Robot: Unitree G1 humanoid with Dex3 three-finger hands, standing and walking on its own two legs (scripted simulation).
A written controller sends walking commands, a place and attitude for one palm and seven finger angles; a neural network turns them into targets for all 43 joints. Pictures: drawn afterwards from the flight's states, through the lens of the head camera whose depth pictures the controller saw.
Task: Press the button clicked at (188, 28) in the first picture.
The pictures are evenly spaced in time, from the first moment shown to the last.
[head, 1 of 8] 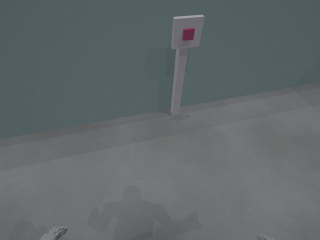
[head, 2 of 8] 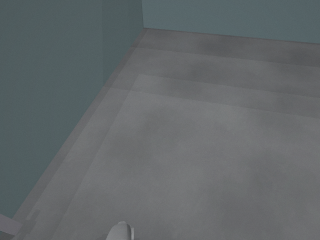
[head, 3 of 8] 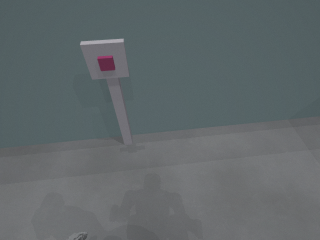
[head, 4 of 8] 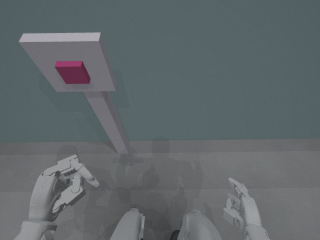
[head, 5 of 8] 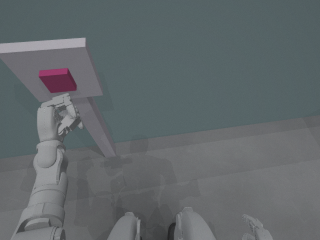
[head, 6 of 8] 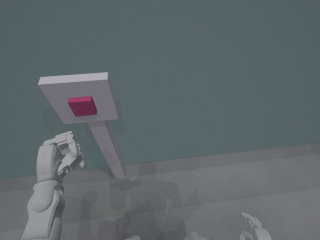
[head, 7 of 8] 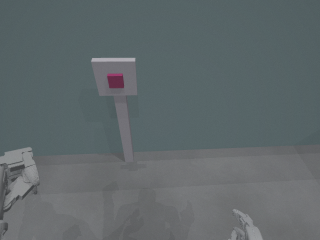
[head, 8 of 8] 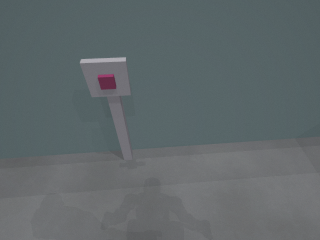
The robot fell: no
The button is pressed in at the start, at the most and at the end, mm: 0 11 0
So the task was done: yes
